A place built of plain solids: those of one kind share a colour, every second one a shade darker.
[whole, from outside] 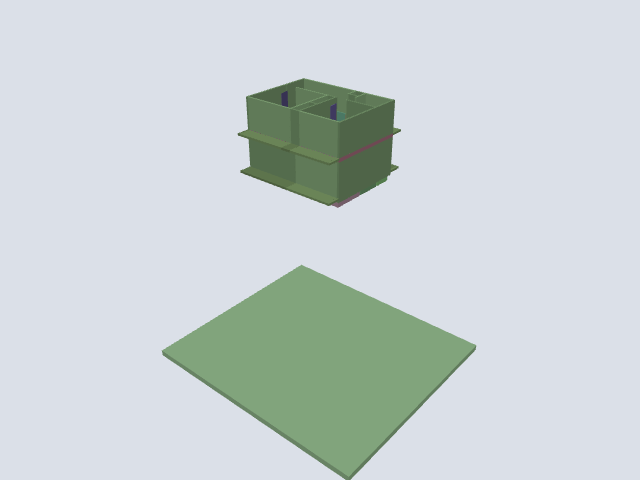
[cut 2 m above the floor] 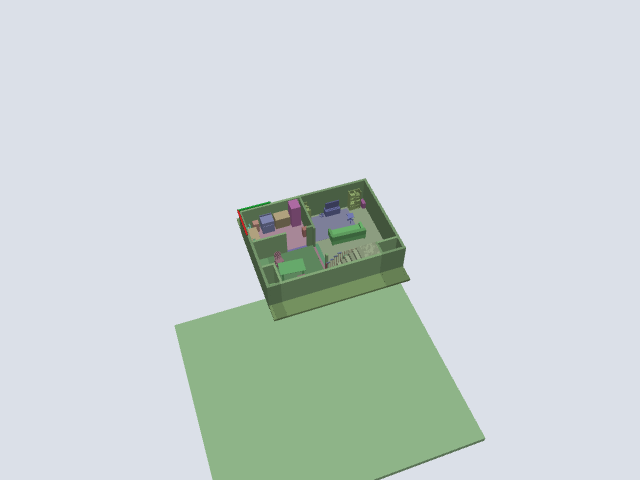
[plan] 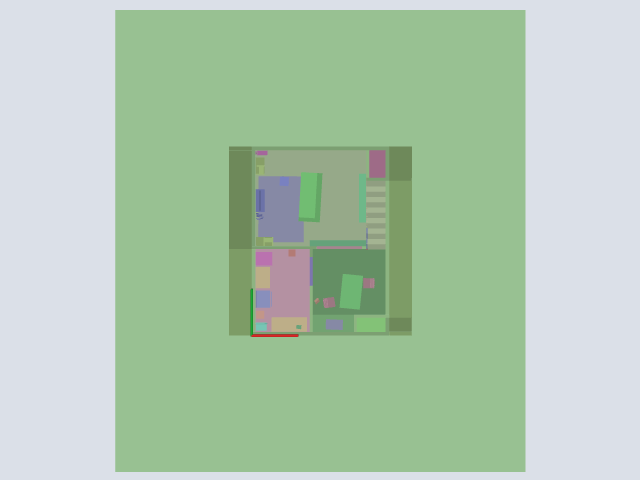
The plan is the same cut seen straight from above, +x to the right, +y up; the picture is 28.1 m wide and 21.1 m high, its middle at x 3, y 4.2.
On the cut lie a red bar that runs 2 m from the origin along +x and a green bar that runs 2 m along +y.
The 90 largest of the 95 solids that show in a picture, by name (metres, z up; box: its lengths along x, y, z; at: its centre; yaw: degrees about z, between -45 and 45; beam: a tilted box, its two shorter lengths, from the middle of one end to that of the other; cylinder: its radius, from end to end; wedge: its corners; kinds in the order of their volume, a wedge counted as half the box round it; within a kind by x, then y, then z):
{
 "under_1": {"box": [18.04, 20.31, 0.5], "at": [3.02, 4.16, -17.03]},
 "wall_1": {"box": [0.16, 3.24, 2.39], "at": [0.08, 1.78, 4.04]},
 "wall_2": {"box": [0.16, 3.64, 2.92], "at": [0.08, 1.98, 1.13]},
 "wall_3": {"box": [0.16, 0.62, 2.39], "at": [0.08, 3.84, 4.04]},
 "wall_4": {"box": [0.16, 4.22, 2.92], "at": [0.08, 6.04, 1.13]},
 "wall_5": {"box": [0.16, 3.87, 2.39], "at": [0.08, 6.21, 4.04]},
 "wall_6": {"box": [2.85, 0.13, 2.92], "at": [1.43, 3.87, 1.13]},
 "wall_7": {"box": [3.98, 0.13, 2.39], "at": [1.99, 3.46, 4.04]},
 "wall_8": {"box": [3.98, 0.13, 2.39], "at": [1.99, 4.21, 4.04]},
 "wall_9": {"box": [0.13, 2.03, 2.92], "at": [2.62, 1.18, 1.13]},
 "wall_10": {"box": [0.13, 0.35, 2.92], "at": [2.62, 3.63, 1.13]},
 "wall_11": {"box": [6.04, 0.16, 5.57], "at": [3.02, 0.08, 2.45]},
 "wall_12": {"box": [6.04, 0.16, 5.57], "at": [3.02, 8.23, 2.45]},
 "wall_13": {"box": [0.13, 2.19, 2.39], "at": [3.92, 1.25, 4.04]},
 "wall_14": {"box": [0.13, 2.89, 2.39], "at": [3.92, 5.72, 4.04]},
 "wall_15": {"box": [0.13, 0.62, 2.92], "at": [4.55, 0.47, 1.13]},
 "wall_16": {"box": [0.13, 0.75, 2.39], "at": [5.09, 2.86, 4.04]},
 "wall_17": {"box": [0.13, 1.22, 2.92], "at": [5.09, 7.54, 1.13]},
 "wall_18": {"box": [1.55, 0.13, 2.92], "at": [5.26, 0.84, 1.13]},
 "wall_19": {"box": [1.28, 0.13, 2.39], "at": [5.4, 2.42, 4.04]},
 "wall_20": {"box": [1.01, 0.13, 2.92], "at": [5.54, 6.87, 1.13]},
 "wall_21": {"box": [0.16, 0.62, 2.92], "at": [5.96, 0.47, 1.13]},
 "wall_22": {"box": [0.16, 2.19, 2.39], "at": [5.96, 1.25, 4.04]},
 "wall_23": {"box": [0.16, 5.9, 2.92], "at": [5.96, 3.86, 1.13]},
 "wall_24": {"box": [0.16, 4.79, 2.39], "at": [5.96, 5.76, 4.04]},
 "wall_25": {"box": [0.16, 1.22, 2.92], "at": [5.96, 7.54, 1.13]},
 "stair_1": {"box": [0.85, 3.03, 0.5], "at": [5.46, 5.29, -0.05]},
 "stair_2": {"box": [0.85, 2.8, 0.71], "at": [5.46, 5.41, 0.05]},
 "stair_3": {"box": [0.85, 2.56, 0.91], "at": [5.46, 5.52, 0.15]},
 "stair_4": {"box": [0.85, 2.33, 1.11], "at": [5.46, 5.64, 0.26]},
 "stair_5": {"box": [0.85, 2.1, 1.31], "at": [5.46, 5.75, 0.36]},
 "stair_6": {"box": [0.85, 1.87, 1.52], "at": [5.46, 5.87, 0.46]},
 "stair_7": {"box": [0.85, 1.64, 1.72], "at": [5.46, 5.98, 0.56]},
 "stair_8": {"box": [0.85, 1.41, 1.92], "at": [5.46, 6.1, 0.66]},
 "stair_9": {"box": [0.85, 1.18, 2.13], "at": [5.46, 6.22, 0.76]},
 "stair_10": {"box": [0.85, 0.95, 2.33], "at": [5.46, 6.33, 0.86]},
 "stair_11": {"box": [0.85, 0.72, 2.53], "at": [5.46, 6.45, 0.97]},
 "stair_12": {"box": [0.85, 0.48, 2.74], "at": [5.46, 6.56, 1.07]},
 "stair_13": {"box": [0.85, 0.25, 2.94], "at": [5.46, 6.68, 1.17]},
 "floor_living_1": {"box": [4.87, 4.22, 0.5], "at": [2.6, 6.04, -0.53]},
 "floor_dining_1": {"box": [1.81, 0.75, 0.78], "at": [3.58, 0.54, -0.39]},
 "floor_dining_2": {"box": [3.2, 2.89, 0.78], "at": [4.28, 2.35, -0.39]},
 "floor_kitchen_1": {"box": [2.39, 3.64, 0.78], "at": [1.35, 1.98, -0.39]},
 "upper_floor_next_1": {"box": [1.0, 0.16, 0.16], "at": [-0.5, 0.08, -0.08]},
 "upper_floor_next_2": {"box": [1.0, 0.16, 0.16], "at": [-0.5, 0.08, 2.76]},
 "upper_floor_next_3": {"box": [1.0, 3.24, 0.16], "at": [-0.5, 1.78, 2.76]},
 "upper_floor_next_4": {"box": [1.0, 3.64, 0.16], "at": [-0.5, 1.98, -0.08]},
 "upper_floor_next_5": {"box": [1.0, 0.62, 0.16], "at": [-0.5, 3.84, 2.76]},
 "upper_floor_next_6": {"box": [1.0, 0.13, 0.16], "at": [-0.5, 3.87, -0.08]},
 "upper_floor_next_7": {"box": [1.0, 4.22, 0.16], "at": [-0.5, 6.04, -0.08]},
 "upper_floor_next_8": {"box": [1.0, 3.87, 0.16], "at": [-0.5, 6.21, 2.76]},
 "upper_floor_next_9": {"box": [1.0, 0.16, 0.16], "at": [-0.5, 8.23, -0.08]},
 "upper_floor_next_10": {"box": [1.0, 0.16, 0.16], "at": [6.54, 0.08, -0.08]},
 "upper_floor_next_11": {"box": [1.0, 0.62, 0.16], "at": [6.54, 0.47, -0.08]},
 "upper_floor_next_12": {"box": [1.0, 0.13, 0.16], "at": [6.54, 0.84, -0.08]},
 "upper_floor_next_13": {"box": [1.0, 5.9, 0.16], "at": [6.54, 3.86, -0.08]},
 "upper_floor_next_14": {"box": [1.0, 0.13, 0.16], "at": [6.54, 6.87, -0.08]},
 "upper_floor_next_15": {"box": [1.0, 1.22, 0.16], "at": [6.54, 7.54, -0.08]},
 "upper_floor_next_16": {"box": [1.0, 0.16, 0.16], "at": [6.54, 8.23, -0.08]},
 "sofa_1": {"box": [0.92, 0.17, 0.18], "at": [2.51, 5.09, 0.26], "yaw": -3.2},
 "sofa_2": {"box": [0.93, 2.16, 0.34], "at": [2.58, 6.08, 0.0], "yaw": -3.2},
 "sofa_3": {"box": [0.92, 0.17, 0.18], "at": [2.62, 7.07, 0.26], "yaw": -3.2},
 "sofa_4": {"box": [0.23, 2.16, 0.39], "at": [2.94, 6.06, 0.36], "yaw": -3.2},
 "bookcase_1": {"box": [0.31, 2.14, 1.15], "at": [4.86, 6.04, 0.29]},
 "fridge_flat_1": {"box": [0.73, 0.6, 1.66], "at": [0.54, 3.38, 0.83]},
 "floor_coats_1": {"box": [1.26, 0.62, 0.78], "at": [5.25, 0.47, -0.39]},
 "counter_run_1": {"box": [0.61, 0.93, 0.78], "at": [0.47, 2.54, 0.49]},
 "counter_run_2": {"box": [0.64, 0.93, 0.038], "at": [0.49, 2.54, 0.9]},
 "counter_run_3": {"box": [0.8, 0.64, 0.038], "at": [1.27, 0.49, 0.9]},
 "counter_run_4": {"box": [0.76, 0.64, 0.038], "at": [2.05, 0.49, 0.9]},
 "rug_1": {"box": [2.0, 2.9, 0.08], "at": [1.29, 5.55, -0.31], "yaw": -0.2},
 "rug_2": {"box": [0.75, 0.45, 0.08], "at": [3.63, 0.48, -0.03], "yaw": -1.7},
 "range_flat_1": {"box": [0.65, 0.76, 0.94], "at": [0.49, 1.6, 0.47]},
 "floor_store_1": {"box": [0.72, 1.22, 0.5], "at": [5.52, 7.54, -0.53]},
 "stair_guard_1": {"box": [0.08, 3.44, 0.95], "at": [4.99, 5.08, 3.32]},
 "wall_band_1": {"box": [6.04, 0.16, 0.26], "at": [3.02, 0.08, 2.71]},
 "tv_board_1": {"box": [0.09, 0.9, 0.52], "at": [0.36, 5.93, 0.5]},
 "tv_board_2": {"box": [0.4, 1.0, 0.48], "at": [0.37, 5.93, -0.04]},
 "floor_gap_platform_living_1": {"box": [2.0, 0.13, 0.78], "at": [3.85, 3.87, -0.39]},
 "floor_gap_platform_kitchen_1": {"box": [0.13, 1.27, 0.78], "at": [2.62, 2.82, -0.39]},
 "platform_living_tread_1": {"box": [2.48, 0.26, 0.19], "at": [3.79, 4.06, -0.24]},
 "leaf_bedroom_door_1": {"box": [0.83, 0.035, 2.0], "at": [3.44, 3.31, 3.84], "yaw": 10.0},
 "leaf_bedroom_door_2": {"box": [0.83, 0.035, 2.0], "at": [3.45, 7.9, 3.84], "yaw": 11.0},
 "bar_stool_1": {"box": [0.35, 0.35, 0.74], "at": [0.37, 0.91, 0.37]},
 "kitchen_bin_1": {"box": [0.31, 0.31, 0.65], "at": [1.77, 3.63, 0.33]},
 "recycling_crate_1": {"box": [0.48, 0.36, 0.28], "at": [0.42, 0.39, 0.14]},
 "tower_1": {"box": [0.45, 0.21, 0.46], "at": [0.47, 8.03, -0.05]},
 "dining_table_1": {"box": [0.9, 1.5, 0.031], "at": [4.38, 1.93, 0.73], "yaw": -5.6},
 "flat_shelf_1": {"box": [0.39, 0.05, 1.46], "at": [0.36, 7.09, 0.45]},
 "flat_shelf_2": {"box": [0.31, 0.26, 0.11], "at": [0.4, 7.62, 0.86]}
}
